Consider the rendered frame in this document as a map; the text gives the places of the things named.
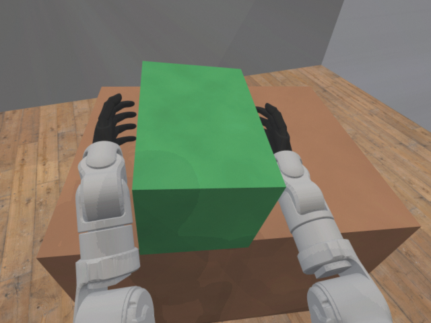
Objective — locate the pedestal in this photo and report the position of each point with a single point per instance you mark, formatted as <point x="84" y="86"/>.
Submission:
<point x="266" y="278"/>

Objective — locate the left robot upper arm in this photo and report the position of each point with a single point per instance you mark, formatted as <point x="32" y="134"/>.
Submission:
<point x="123" y="305"/>

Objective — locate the left robot forearm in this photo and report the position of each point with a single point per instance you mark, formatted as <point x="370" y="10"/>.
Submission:
<point x="103" y="208"/>

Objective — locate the carton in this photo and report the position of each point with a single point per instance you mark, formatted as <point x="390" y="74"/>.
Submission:
<point x="205" y="176"/>

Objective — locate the robot left hand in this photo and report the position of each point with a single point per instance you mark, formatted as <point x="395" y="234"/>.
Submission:
<point x="106" y="129"/>

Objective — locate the right robot forearm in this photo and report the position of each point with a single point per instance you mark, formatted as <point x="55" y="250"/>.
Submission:
<point x="322" y="249"/>

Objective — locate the right robot upper arm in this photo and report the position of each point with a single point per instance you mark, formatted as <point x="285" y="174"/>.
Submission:
<point x="348" y="299"/>

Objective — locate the robot right hand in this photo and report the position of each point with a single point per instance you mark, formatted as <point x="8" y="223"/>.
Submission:
<point x="276" y="129"/>

